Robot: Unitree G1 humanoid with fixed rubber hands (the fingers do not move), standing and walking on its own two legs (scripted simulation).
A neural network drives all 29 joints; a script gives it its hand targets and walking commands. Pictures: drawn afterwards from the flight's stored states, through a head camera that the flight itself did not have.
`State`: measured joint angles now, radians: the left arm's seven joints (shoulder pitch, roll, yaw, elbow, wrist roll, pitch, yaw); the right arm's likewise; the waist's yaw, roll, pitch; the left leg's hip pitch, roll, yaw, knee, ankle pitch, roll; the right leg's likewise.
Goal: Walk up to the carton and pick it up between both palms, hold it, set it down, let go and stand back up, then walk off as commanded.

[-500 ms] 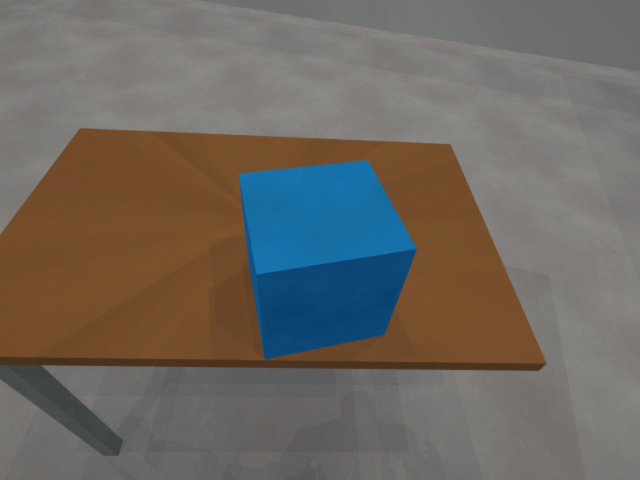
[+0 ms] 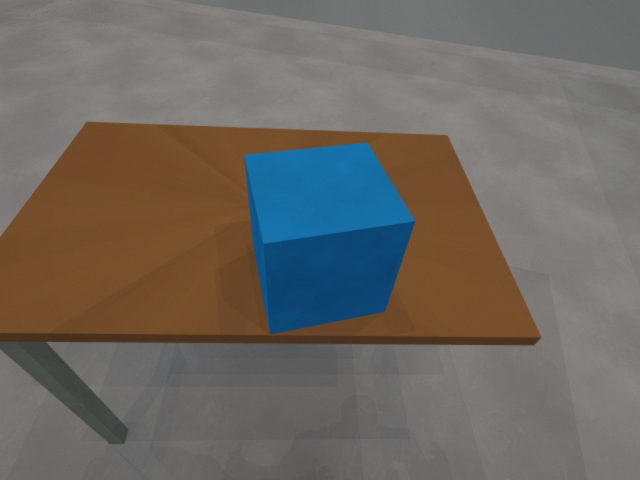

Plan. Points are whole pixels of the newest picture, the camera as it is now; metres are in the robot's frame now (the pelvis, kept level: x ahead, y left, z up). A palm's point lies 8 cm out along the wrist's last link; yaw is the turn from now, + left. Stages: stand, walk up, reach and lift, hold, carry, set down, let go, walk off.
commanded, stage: walk off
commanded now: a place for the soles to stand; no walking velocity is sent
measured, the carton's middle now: (318, 238) +0.47 +0.00 +0.03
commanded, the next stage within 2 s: none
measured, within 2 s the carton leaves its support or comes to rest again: neither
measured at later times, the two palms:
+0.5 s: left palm out of the picture -0.09 +0.25 -0.07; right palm out of the picture -0.06 -0.37 -0.15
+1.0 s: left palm out of the picture -0.14 +0.28 -0.10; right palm out of the picture -0.29 -0.32 -0.15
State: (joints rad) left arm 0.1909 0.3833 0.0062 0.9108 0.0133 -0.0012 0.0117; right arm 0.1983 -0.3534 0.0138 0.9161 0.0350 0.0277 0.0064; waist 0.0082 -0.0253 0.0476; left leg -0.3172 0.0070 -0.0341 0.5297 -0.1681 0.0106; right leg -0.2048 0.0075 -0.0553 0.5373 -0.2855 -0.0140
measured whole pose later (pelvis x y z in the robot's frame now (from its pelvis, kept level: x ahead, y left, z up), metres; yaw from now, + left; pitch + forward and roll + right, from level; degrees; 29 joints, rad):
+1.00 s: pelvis -0.30 +0.00 -0.03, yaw +1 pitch -5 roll -2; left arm 0.11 0.34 0.01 0.71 0.01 0.06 0.02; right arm 0.35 -0.45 0.00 0.86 0.03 0.08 0.01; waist -0.05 0.08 0.13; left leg -0.23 -0.08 -0.15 0.84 -0.54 0.03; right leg -0.48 0.00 -0.09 0.58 -0.05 -0.04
